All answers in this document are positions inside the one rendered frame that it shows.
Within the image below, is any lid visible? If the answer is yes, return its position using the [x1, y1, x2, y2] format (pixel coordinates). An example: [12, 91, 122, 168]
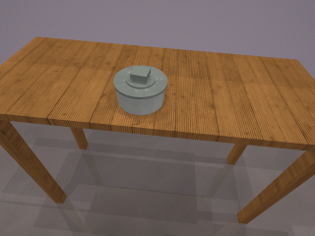
[113, 65, 168, 99]

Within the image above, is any knob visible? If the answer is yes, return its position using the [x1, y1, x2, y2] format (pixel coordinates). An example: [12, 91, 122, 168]
[130, 65, 151, 82]

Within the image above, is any table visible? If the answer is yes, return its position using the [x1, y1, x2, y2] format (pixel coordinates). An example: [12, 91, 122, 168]
[0, 36, 315, 224]

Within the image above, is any pot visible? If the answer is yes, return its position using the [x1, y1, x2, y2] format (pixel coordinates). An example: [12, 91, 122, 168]
[116, 91, 165, 116]

